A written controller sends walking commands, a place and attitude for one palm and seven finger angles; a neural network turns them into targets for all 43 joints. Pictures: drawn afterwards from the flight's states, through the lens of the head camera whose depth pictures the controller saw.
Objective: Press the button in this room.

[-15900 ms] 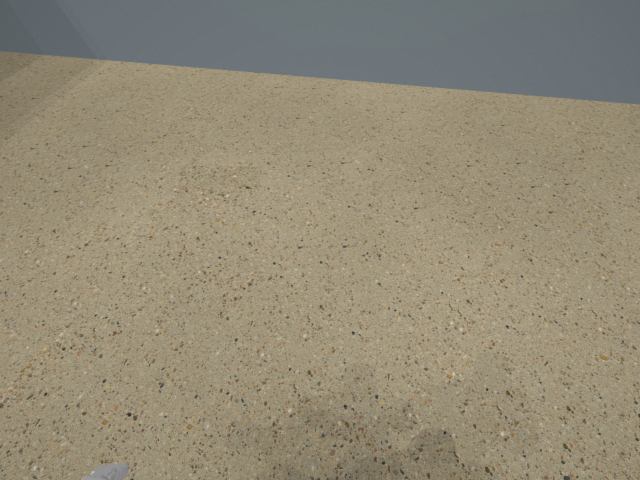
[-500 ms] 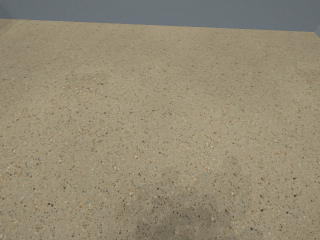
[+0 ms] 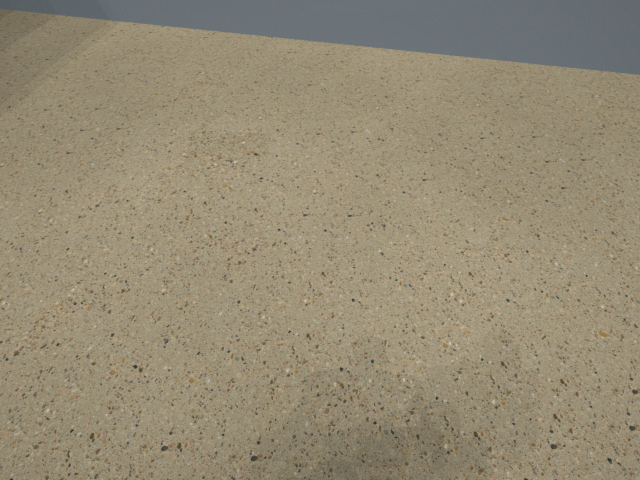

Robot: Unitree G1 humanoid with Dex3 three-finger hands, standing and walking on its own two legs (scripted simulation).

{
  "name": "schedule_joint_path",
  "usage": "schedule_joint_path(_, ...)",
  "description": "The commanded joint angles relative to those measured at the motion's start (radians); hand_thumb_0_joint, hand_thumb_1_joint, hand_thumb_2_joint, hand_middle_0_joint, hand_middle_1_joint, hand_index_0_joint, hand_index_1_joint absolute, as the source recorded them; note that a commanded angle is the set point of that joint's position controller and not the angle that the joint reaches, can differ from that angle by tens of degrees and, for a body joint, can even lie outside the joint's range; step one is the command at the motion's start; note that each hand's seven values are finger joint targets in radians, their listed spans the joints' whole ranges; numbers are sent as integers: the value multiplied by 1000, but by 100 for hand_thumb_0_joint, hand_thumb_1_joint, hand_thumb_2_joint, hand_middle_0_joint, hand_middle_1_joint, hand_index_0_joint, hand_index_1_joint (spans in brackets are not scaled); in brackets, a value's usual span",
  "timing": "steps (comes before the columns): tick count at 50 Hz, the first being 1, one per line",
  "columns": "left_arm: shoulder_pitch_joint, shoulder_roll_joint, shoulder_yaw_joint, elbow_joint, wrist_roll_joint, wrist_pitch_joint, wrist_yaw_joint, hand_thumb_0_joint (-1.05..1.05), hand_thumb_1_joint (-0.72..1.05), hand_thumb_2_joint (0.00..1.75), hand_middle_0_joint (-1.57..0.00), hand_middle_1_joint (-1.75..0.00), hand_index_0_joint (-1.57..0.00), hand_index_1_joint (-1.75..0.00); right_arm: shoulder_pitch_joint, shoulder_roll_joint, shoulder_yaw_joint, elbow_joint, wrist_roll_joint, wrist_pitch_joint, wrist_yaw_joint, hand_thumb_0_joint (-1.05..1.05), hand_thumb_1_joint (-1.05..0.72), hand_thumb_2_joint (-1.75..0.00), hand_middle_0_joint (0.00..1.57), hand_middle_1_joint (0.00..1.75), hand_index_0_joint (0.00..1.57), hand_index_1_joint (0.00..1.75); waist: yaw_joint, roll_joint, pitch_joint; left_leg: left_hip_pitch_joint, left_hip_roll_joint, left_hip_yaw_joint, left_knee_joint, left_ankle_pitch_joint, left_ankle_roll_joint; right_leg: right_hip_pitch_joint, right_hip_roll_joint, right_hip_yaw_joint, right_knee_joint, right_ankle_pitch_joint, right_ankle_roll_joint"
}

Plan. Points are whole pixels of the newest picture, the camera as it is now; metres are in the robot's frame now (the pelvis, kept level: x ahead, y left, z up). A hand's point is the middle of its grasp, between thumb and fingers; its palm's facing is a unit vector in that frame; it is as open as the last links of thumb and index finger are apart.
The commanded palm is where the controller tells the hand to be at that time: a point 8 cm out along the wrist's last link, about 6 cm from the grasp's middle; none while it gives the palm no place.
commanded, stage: turn or walk to find it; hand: left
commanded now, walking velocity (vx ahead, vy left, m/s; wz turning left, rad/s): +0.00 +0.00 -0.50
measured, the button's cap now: out of the picture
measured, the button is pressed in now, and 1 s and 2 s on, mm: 0 0 0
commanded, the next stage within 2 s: none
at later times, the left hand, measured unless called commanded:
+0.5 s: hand out of the picture +0.08 +0.18 -0.15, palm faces -0.17 -0.95 -0.28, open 7.4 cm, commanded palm none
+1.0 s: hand (229, 463) +0.16 +0.15 -0.15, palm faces -0.47 -0.85 -0.24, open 7.4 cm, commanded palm none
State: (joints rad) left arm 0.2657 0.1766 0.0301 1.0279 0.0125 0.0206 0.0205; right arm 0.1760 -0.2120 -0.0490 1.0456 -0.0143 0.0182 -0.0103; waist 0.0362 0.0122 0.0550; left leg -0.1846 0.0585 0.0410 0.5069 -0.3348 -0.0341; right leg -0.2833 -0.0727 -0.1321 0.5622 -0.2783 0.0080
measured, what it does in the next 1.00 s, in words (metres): steps on the spot, turning right: right foot, then left foot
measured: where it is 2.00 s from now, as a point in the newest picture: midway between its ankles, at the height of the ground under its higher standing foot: outside the picture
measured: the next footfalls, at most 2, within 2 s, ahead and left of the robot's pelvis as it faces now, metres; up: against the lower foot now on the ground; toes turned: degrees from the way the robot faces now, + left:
right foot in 0.30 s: +0.01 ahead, -0.12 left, +0.00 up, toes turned -16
left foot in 0.70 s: +0.05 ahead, +0.12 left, +0.00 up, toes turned -17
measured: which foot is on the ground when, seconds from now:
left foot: down 0.00-0.30, up 0.32-0.68, down 0.70-1.00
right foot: down 0.00-0.00, up 0.02-0.28, down 0.30-0.70, up 0.72-1.00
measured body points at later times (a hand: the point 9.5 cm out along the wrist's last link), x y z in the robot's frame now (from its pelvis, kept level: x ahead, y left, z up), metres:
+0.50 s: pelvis -0.03 -0.01 +0.00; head +0.01 -0.04 +0.45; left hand +0.09 +0.22 -0.13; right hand +0.00 -0.29 -0.15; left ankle -0.02 +0.13 -0.67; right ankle -0.02 -0.11 -0.73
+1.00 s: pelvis -0.03 +0.02 +0.00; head +0.00 -0.01 +0.45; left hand +0.19 +0.19 -0.13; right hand -0.12 -0.22 -0.15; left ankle +0.01 +0.14 -0.73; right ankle -0.11 -0.09 -0.69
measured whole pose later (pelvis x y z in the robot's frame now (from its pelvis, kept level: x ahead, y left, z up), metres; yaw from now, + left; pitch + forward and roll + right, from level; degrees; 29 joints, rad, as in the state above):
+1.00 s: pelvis -0.03 +0.02 +0.00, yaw -30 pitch +0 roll +0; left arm 0.13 0.25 0.08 0.92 0.01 0.08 -0.03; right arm 0.23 -0.19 -0.05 0.96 -0.03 0.01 -0.01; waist -0.01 0.01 0.09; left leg -0.21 0.12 0.19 0.53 -0.31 -0.02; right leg -0.41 -0.05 -0.05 0.89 -0.46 0.06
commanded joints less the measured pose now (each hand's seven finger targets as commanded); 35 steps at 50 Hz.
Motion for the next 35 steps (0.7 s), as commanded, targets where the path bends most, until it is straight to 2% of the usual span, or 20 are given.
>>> schedule_joint_path(1,-51,93,29,-58,-6,5,-11,0,90,90,-20,-30,-20,-30,73,-169,-29,-24,-5,-29,-36,0,-90,-90,20,30,20,30,-61,256,-46,133,284,-189,-192,475,150,-142,21,54,143,-103,27)
schedule_joint_path(2,-77,111,37,-63,-3,18,-14,0,90,90,-20,-30,-20,-30,72,-160,-27,-27,-7,-27,-41,0,-90,-90,20,30,20,30,-71,273,-18,77,306,-182,-208,539,186,-152,19,91,287,-239,29)
schedule_joint_path(3,-74,112,45,-59,-2,23,-16,0,90,90,-20,-30,-20,-30,45,-148,-25,-31,-8,-25,-44,0,-90,-90,20,30,20,30,-54,240,4,55,302,-147,-188,575,198,-163,10,119,363,-263,23)
schedule_joint_path(6,-51,86,52,-54,4,23,-28,0,90,90,-20,-30,-20,-30,4,-153,-41,-55,-14,-20,-37,0,-90,-90,20,30,20,30,-40,169,-8,101,275,-63,-136,595,185,-202,12,86,393,-240,27)
schedule_joint_path(10,-54,81,51,-72,5,16,-35,0,90,90,-20,-30,-20,-30,12,-168,-58,-61,-13,-14,-29,0,-90,-90,20,30,20,30,-51,182,-21,100,268,-14,-80,588,161,-113,27,26,213,-188,28)
schedule_joint_path(12,9,91,55,-63,8,9,-36,0,90,90,-20,-30,-20,-30,-14,-176,-63,-74,-8,-11,-26,0,-90,-90,20,30,20,30,-19,162,-51,90,250,27,0,538,127,-25,40,4,50,-42,25)
schedule_joint_path(13,55,112,61,-51,10,3,-35,0,90,90,-20,-30,-20,-30,-23,-176,-64,-83,-4,-10,-24,0,-90,-90,20,30,20,30,5,121,-68,45,224,57,87,468,91,66,37,9,-68,95,18)
schedule_joint_path(14,96,180,71,-43,17,-6,-28,0,90,90,-20,-30,-20,-30,-13,-140,-62,-97,3,-11,-20,0,-90,-90,20,30,20,30,22,-49,-88,-82,163,114,253,283,34,197,-68,144,-147,335,-17)
schedule_joint_path(15,113,267,89,-41,19,-16,-15,0,90,90,-20,-30,-20,-30,-33,-61,-41,-142,5,-8,-12,0,-90,-90,20,30,20,30,35,-324,-74,-351,25,135,470,-235,-17,313,-296,447,-180,663,-135)
schedule_joint_path(16,150,259,88,-43,2,-13,-5,0,90,90,-20,-30,-20,-30,-104,-83,-33,-163,8,14,-25,0,-90,-90,20,30,20,30,78,-310,-81,-318,23,-19,572,-301,-9,183,-316,508,-239,599,-201)
schedule_joint_path(17,83,252,90,-59,8,-6,0,0,90,90,-20,-30,-20,-30,-126,-83,-37,-168,9,17,-25,0,-90,-90,20,30,20,30,54,-284,-17,-359,23,-51,649,-261,-2,122,-298,527,-265,406,-235)
schedule_joint_path(18,12,232,87,-84,9,-1,0,0,90,90,-20,-30,-20,-30,-107,-100,-38,-160,4,15,-21,0,-90,-90,20,30,20,30,24,-218,-5,-373,34,-74,666,-186,-1,103,-256,471,-257,298,-225)
schedule_joint_path(19,-43,222,82,-108,10,1,-1,0,90,90,-20,-30,-20,-30,-83,-103,-40,-148,0,16,-15,0,-90,-90,20,30,20,30,-1,-165,-19,-349,36,-62,661,-135,-8,79,-225,420,-252,232,-202)
schedule_joint_path(21,-85,217,80,-134,14,-2,-1,0,90,90,-20,-30,-20,-30,-48,-93,-34,-140,-4,14,-9,0,-90,-90,20,30,20,30,-17,-132,-71,-295,28,-39,578,-97,-16,82,-185,370,-242,203,-176)
schedule_joint_path(24,-57,239,80,-128,15,-2,-10,0,90,90,-20,-30,-20,-30,-66,-93,-28,-156,-3,13,-8,0,-90,-90,20,30,20,30,3,-134,-71,-278,2,-21,466,-86,-22,86,-166,394,-245,189,-180)
schedule_joint_path(29,-69,263,88,-141,15,6,-15,0,90,90,-20,-30,-20,-30,-49,-94,-19,-174,7,-1,-14,0,-90,-90,20,30,20,30,1,-166,-104,-200,-22,-7,267,-98,-16,97,-147,437,-210,248,-185)
schedule_joint_path(32,-123,258,87,-156,8,15,-16,0,90,90,-20,-30,-20,-30,52,-97,-16,-152,9,-14,-22,0,-90,-90,20,30,20,30,-49,-159,-122,-41,-34,12,36,17,-10,24,-110,435,-144,264,-136)
schedule_joint_path(33,-142,236,81,-167,2,18,-16,0,90,90,-20,-30,-20,-30,103,-114,-18,-141,10,-24,-25,0,-90,-90,20,30,20,30,-74,-120,-134,73,-11,-7,-94,83,-3,-53,-68,408,-85,216,-96)
schedule_joint_path(34,-133,183,71,-187,-5,24,-22,0,90,90,-20,-30,-20,-30,113,-185,-30,-145,1,-34,-28,0,-90,-90,20,30,20,30,-79,92,-124,163,168,-215,-230,24,59,-223,46,320,76,34,-40)
schedule_joint_path(35,-123,150,62,-202,-2,24,-32,0,90,90,-20,-30,-20,-30,83,-258,-43,-175,-4,-26,-26,0,-90,-90,20,30,20,30,-61,311,-74,104,375,-390,-300,77,139,-312,123,163,305,-269,15)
